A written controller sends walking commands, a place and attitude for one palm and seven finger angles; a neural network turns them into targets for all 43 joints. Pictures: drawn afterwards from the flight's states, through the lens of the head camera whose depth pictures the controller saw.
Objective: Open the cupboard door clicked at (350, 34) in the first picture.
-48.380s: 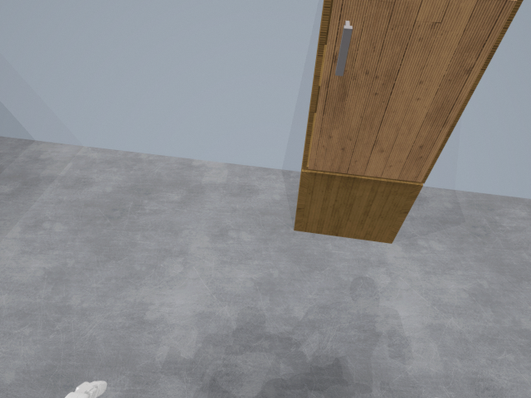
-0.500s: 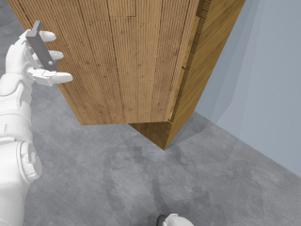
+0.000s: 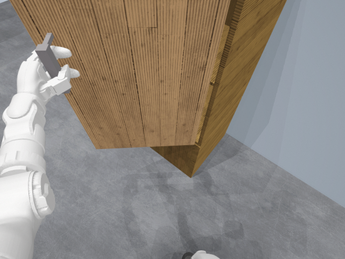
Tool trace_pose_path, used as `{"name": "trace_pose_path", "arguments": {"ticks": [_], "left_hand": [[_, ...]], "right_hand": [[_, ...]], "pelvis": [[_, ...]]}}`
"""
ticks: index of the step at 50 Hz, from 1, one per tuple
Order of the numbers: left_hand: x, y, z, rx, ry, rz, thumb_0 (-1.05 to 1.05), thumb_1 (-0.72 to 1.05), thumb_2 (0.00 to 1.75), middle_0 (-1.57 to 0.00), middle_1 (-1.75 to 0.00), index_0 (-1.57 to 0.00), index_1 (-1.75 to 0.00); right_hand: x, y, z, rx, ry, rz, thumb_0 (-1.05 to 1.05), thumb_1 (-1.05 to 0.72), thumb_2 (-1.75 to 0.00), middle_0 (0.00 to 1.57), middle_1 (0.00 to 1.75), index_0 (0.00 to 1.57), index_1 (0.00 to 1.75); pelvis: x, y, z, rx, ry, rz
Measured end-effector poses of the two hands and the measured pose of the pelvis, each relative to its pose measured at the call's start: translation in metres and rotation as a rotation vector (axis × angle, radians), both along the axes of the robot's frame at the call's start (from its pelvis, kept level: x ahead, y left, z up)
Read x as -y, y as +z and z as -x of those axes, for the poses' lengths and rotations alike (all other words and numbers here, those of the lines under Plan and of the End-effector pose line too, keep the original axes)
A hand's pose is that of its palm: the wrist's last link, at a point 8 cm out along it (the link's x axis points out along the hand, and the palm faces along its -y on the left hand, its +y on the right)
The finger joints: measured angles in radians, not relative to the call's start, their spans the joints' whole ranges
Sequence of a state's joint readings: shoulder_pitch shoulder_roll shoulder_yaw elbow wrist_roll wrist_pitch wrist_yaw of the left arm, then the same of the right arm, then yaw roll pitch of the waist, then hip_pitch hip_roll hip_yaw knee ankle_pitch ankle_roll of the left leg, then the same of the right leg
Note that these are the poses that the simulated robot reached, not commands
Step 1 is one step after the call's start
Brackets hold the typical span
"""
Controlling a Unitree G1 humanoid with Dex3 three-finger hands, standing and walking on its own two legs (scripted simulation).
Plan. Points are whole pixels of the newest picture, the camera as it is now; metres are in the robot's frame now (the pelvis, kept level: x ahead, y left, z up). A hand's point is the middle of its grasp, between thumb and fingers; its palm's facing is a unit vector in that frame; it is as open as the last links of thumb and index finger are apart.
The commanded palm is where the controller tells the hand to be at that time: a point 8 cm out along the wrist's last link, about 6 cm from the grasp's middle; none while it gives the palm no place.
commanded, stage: pull the door open along its arc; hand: left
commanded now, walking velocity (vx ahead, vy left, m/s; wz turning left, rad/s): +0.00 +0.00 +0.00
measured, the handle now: (57, 64) +0.53 +0.25 +0.14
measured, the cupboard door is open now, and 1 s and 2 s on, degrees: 43 72 83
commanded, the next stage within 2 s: open thumb and fingers to let go in 1.20 s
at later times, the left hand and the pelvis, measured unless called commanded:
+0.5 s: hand (65, 103) +0.41 +0.21 +0.13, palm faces -0.01 -1.00 -0.01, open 5.7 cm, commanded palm +0.35 +0.26 +0.13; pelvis +0.00 +0.00 +0.01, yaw -2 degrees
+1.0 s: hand (92, 151) +0.30 +0.13 +0.14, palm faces +0.43 -0.90 +0.01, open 6.0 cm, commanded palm +0.23 +0.18 +0.13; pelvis +0.00 -0.03 +0.02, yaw +0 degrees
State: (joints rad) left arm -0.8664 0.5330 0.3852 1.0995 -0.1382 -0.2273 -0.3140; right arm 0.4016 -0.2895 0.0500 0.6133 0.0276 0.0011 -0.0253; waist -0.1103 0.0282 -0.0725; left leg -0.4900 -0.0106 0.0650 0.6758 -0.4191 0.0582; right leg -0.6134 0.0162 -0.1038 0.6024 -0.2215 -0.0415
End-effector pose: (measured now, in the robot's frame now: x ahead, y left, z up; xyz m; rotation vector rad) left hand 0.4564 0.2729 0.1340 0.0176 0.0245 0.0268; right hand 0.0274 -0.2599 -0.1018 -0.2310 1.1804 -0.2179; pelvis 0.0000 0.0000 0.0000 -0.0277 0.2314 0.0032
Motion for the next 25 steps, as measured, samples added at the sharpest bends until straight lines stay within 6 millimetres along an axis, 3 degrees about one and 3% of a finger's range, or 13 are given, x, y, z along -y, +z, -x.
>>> {"name": "trace_pose_path", "arguments": {"ticks": [14,20,25], "left_hand": [[0.001,0.000,0.008,0.010,-0.006,-0.003,0.00,0.79,0.82,-0.38,-1.35,-0.35,-1.35],[0.005,-0.001,0.031,0.031,-0.017,0.003,0.01,0.77,0.79,-0.38,-1.35,-0.35,-1.35],[0.012,-0.002,0.063,0.049,-0.033,0.006,0.00,0.75,0.76,-0.38,-1.35,-0.34,-1.35]], "right_hand": [[0.006,0.002,-0.007,0.031,-0.012,0.001,0.00,-0.90,-0.90,0.20,0.30,0.20,0.30],[0.004,0.004,-0.016,0.078,-0.019,-0.022,0.00,-0.90,-0.90,0.20,0.30,0.20,0.30],[-0.001,0.008,-0.039,0.172,-0.003,-0.049,0.01,-0.90,-0.90,0.20,0.30,0.20,0.29]], "pelvis": [[0.003,0.002,-0.002,0.003,-0.016,-0.005],[0.003,0.004,-0.004,0.024,-0.031,-0.008],[0.002,0.007,-0.005,0.055,-0.040,-0.012]]}}
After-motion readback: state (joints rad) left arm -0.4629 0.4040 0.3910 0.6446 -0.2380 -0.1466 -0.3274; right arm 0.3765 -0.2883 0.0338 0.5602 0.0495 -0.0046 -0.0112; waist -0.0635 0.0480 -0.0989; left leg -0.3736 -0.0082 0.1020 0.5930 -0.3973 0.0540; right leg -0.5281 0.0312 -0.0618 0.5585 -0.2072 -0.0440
